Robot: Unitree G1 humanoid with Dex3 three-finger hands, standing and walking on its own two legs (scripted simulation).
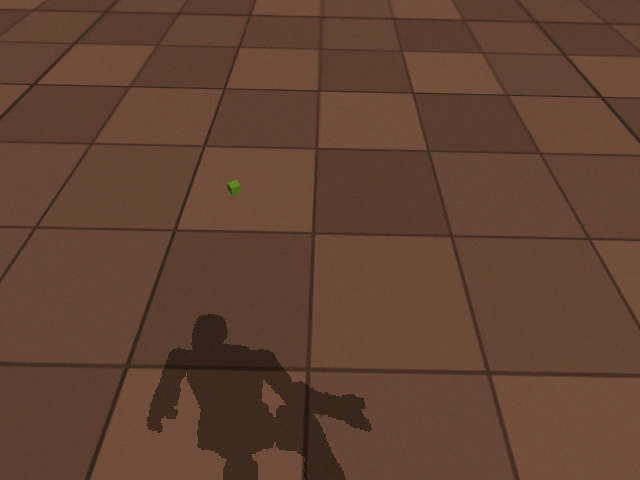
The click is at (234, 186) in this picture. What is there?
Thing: cube
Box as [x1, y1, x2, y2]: [227, 180, 241, 195]
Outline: 236,180 227,183 232,195 241,192 240,186
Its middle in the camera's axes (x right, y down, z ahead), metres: -0.42 -0.24 +1.81
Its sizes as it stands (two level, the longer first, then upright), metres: 0.046 0.046 0.046
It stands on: the floor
